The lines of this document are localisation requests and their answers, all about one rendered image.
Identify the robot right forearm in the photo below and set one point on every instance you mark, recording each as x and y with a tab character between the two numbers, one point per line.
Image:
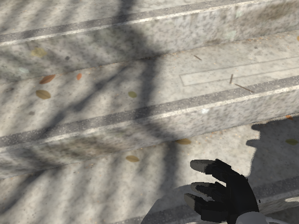
251	218

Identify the robot right hand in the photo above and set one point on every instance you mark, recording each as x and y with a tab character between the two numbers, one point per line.
230	202

